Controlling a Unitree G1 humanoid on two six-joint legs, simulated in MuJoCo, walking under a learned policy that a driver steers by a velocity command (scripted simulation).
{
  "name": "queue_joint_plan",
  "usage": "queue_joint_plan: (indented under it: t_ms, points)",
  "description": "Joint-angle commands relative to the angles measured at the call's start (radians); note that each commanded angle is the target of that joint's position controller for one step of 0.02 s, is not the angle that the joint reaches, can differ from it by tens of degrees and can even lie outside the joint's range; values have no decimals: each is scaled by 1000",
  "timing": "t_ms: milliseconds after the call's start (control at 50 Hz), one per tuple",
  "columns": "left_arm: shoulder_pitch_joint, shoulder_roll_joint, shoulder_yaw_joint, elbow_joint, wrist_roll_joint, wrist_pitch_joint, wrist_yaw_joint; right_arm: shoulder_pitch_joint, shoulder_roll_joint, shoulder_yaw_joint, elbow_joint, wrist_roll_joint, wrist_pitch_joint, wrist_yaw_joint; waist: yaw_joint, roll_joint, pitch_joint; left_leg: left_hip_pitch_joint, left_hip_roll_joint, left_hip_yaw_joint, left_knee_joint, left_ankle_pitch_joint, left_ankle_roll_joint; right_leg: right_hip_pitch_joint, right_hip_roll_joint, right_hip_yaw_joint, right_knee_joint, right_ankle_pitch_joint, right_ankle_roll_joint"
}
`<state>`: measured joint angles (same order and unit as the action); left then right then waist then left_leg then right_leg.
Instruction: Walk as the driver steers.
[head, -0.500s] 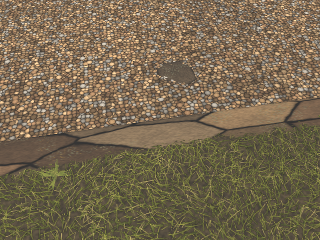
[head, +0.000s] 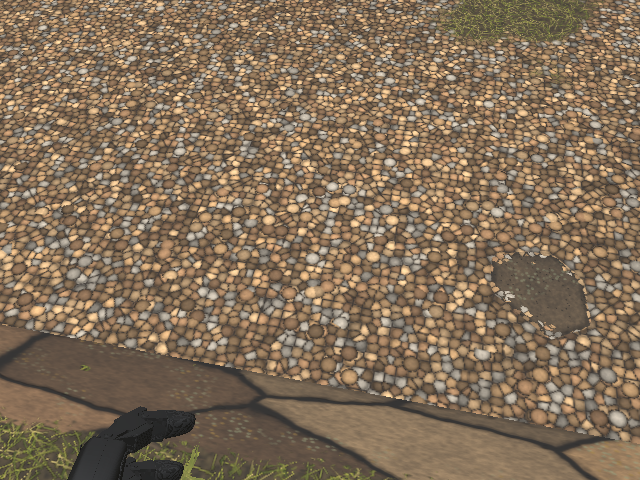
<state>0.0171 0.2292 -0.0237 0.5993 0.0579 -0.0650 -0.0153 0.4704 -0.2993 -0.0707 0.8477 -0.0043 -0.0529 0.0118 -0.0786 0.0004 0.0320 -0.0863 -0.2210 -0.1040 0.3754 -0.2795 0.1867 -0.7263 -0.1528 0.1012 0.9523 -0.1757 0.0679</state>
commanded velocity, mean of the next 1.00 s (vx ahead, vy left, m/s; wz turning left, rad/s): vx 0.58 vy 0.00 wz -0.30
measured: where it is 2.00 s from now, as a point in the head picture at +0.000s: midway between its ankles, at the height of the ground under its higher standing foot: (373, 322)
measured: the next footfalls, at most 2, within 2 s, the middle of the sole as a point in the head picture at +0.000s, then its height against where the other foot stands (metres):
right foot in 0.16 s outside the picture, level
left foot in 0.54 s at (268, 404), level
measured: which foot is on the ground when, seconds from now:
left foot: down 0.00-0.18, up 0.20-0.52, down 0.54-0.96, up 0.98-1.00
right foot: up 0.00-0.14, down 0.16-0.54, up 0.56-0.94, down 0.96-1.00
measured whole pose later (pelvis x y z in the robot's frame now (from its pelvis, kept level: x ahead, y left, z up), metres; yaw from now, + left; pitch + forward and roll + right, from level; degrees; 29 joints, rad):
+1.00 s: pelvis +0.64 -0.05 -0.02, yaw -23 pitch +2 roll +2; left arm 0.13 0.35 0.10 0.56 -0.01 0.04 -0.02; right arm 0.11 -0.33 -0.09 0.76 0.01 -0.03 -0.01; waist -0.02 0.01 0.08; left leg -0.30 0.11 0.17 0.90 -0.53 -0.07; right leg -0.49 0.00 -0.04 0.65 -0.20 -0.07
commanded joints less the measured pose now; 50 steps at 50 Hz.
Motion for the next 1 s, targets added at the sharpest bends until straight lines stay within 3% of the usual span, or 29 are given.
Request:
queue_joint_plan:
  t_ms: [20, 100, 120, 140, 160, 180, 200, 220, 240, 260, 340, 400, 440, 480, 500, 520, 540, 560, 580, 600, 620, 640, 720, 820, 900, 940, 960, 980, 1000]
  points:
    - [-74, 78, 15, -75, -25, 2, -9, -72, -169, -47, -96, 9, -30, 6, 18, 5, 40, -251, 191, -240, -176, 374, 86, 243, 85, -109, -234, 240, -8]
    - [-72, 135, 31, -91, -32, -10, 3, -62, -193, -57, -100, 8, -26, -1, 12, 56, -14, -74, 233, -301, -54, 559, 24, 364, 141, -78, -425, 220, -35]
    - [6, 175, 48, -69, -33, -13, 12, -77, -214, -62, -105, 3, -26, -4, 50, 58, -67, -36, 234, -309, 48, 687, 2, 457, 168, -74, -433, 145, -44]
    - [163, 217, 70, -27, -34, -18, 23, -93, -244, -64, -98, -6, -29, -2, 136, 46, -166, 6, 235, -270, 212, 808, -13, 589, 182, -111, -427, 77, -64]
    - [370, 247, 89, 27, -25, -22, 40, -124, -219, -55, -99, -14, -38, 1, 246, 35, -252, -74, 215, -223, 454, 770, -31, 793, 137, -112, -397, 28, -89]
    - [579, 300, 108, 67, 1, -27, 58, -133, -91, -18, -117, -24, -53, -4, 305, -102, -359, -236, 166, -153, 815, 369, -36, 988, -57, 126, -401, -328, -117]
    - [489, 395, 131, 89, 17, -26, 41, 52, 11, 14, -158, 31, -56, 12, 123, -505, -437, -536, 26, -61, 1034, -178, -88, 1110, -270, 829, -691, -523, -269]
    - [366, 276, 123, 58, 1, -17, 20, -21, -61, 20, -123, -8, -41, -1, 131, -255, -261, -676, 126, -61, 1084, -113, -63, 1007, -228, 854, -715, -655, -303]
    - [323, 202, 110, 61, -16, -17, 10, -146, -92, 15, -139, -26, -36, 8, 145, -88, -163, -683, 162, -49, 1042, -40, -73, 893, -175, 661, -693, -544, -307]
    - [329, 178, 106, 88, -16, -18, 5, -223, -93, 19, -164, -38, -39, 15, 139, -8, -105, -656, 189, -38, 974, -21, -82, 784, -126, 536, -693, -380, -297]
    - [425, 147, 92, 185, -44, -33, 2, -336, -47, 50, -258, -78, -23, 32, 80, -87, -12, -647, 269, 12, 745, -97, -139, 618, -24, 375, -734, -106, -305]
    - [377, 189, 108, 175, -39, -31, 11, -447, -21, 85, -321, -57, -37, 49, 59, -64, 48, -482, 264, 77, 421, 53, -185, 424, 29, 242, -786, 184, -291]
    - [387, 238, 127, 181, -48, -26, 0, -458, -12, 91, -315, -35, -44, 50, 71, -79, 17, -234, 186, 138, 305, 206, -196, 329, 59, 182, -780, 397, -250]
    - [428, 247, 134, 193, -66, -19, -9, -426, -56, 73, -299, -35, -41, 29, 69, -78, -15, -150, 167, 115, 216, 308, -190, 403, 73, 180, -682, 489, -198]
    - [405, 233, 133, 154, -146, -25, 21, -413, -107, 38, -307, 16, -67, 1, 29, -42, -60, -75, 189, 13, 98, 353, -172, 439, 85, 205, -566, 469, -172]
    - [382, 244, 133, 145, -142, -26, 30, -358, -134, 26, -293, 9, -72, -16, -19, -35, -127, 31, 203, 35, 73, 417, -165, 434, 117, 186, -453, 504, -136]
    - [343, 209, 125, 111, -116, -24, 31, -210, -159, 12, -265, -14, -71, -30, -84, -46, -226, 243, 307, -29, 118, 499, -128, 316, 164, 175, -230, 357, -94]
    - [405, 80, 90, 85, -68, -15, 35, -100, -217, 4, -251, -25, -55, -44, -59, 165, -366, 438, 570, -227, 191, 885, -73, 165, 258, 65, 96, -385, -53]
    - [613, 103, 81, 85, -99, -10, 37, -125, -215, -1, -266, -30, -35, -30, 25, 366, -545, 524, 775, -545, 152, 837, 99, 58, 237, 70, 354, -541, -32]
    - [590, 151, 95, 99, -108, 13, 45, -214, -145, 5, -288, -18, -20, -28, 38, 246, -443, 414, 705, -508, 98, 665, 100, -14, 157, 46, 439, -441, -8]
    - [496, 170, 106, 86, -106, 31, 53, -257, -78, 18, -288, -6, -12, -28, 35, 169, -293, 290, 646, -332, 77, 661, 70, -59, 129, -11, 444, -373, 7]
    - [463, 173, 115, 81, -95, 47, 61, -308, -58, 22, -279, -5, -8, -25, 66, 96, -225, 172, 595, -238, 50, 691, 53, -36, 101, -33, 450, -329, 20]
    - [361, 104, 114, 17, -86, 92, 56, -426, -61, 1, -233, -14, -18, -27, 130, 122, -71, -129, 537, 10, -88, 617, 34, 64, 36, -59, 253, -235, 25]
    - [259, 106, 110, -9, -78, 91, 4, -468, -117, -26, -187, 10, -6, -48, 116, 102, -121, -124, 511, 209, -64, 546, -10, 244, 53, -114, -113, 84, -34]
    - [178, 171, 135, -56, -80, 111, -29, -438, -163, -47, -158, 44, 0, -31, 101, 93, -97, -59, 541, 253, 38, 501, -60, 307, 90, -168, -269, 36, -96]
    - [244, 210, 162, -46, -74, 110, -19, -415, -154, -50, -144, 54, 6, -24, 144, 40, -123, -78, 496, 311, 236, 529, -121, 458, 159, -208, -393, 81, -155]
    - [340, 293, 194, -31, -70, 104, 1, -352, -135, -47, -137, 34, 10, -17, 178, -108, -148, -225, 423, 341, 480, 360, -188, 653, 126, -89, -461, 440, -217]
    - [304, 430, 214, -70, -60, 104, 19, -299, -70, -23, -188, -19, 10, -9, 87, -411, -185, -602, 253, 324, 847, -395, -281, 882, -127, 347, -453, 794, -411]
    - [297, 385, 197, -115, -38, 81, 3, -344, -115, -23, -199, -15, 8, -6, 151, -277, -378, -660, 212, 51, 982, -412, -265, 909, -202, 552, -549, 507, -497]
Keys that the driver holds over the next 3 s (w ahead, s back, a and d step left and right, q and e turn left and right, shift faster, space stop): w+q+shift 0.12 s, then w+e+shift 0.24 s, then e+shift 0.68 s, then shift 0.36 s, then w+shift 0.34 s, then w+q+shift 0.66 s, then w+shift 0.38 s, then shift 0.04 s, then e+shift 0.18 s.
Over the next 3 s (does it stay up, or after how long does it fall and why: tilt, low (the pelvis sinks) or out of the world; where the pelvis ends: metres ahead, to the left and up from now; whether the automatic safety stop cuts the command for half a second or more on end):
stays up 1.69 -0.35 0.00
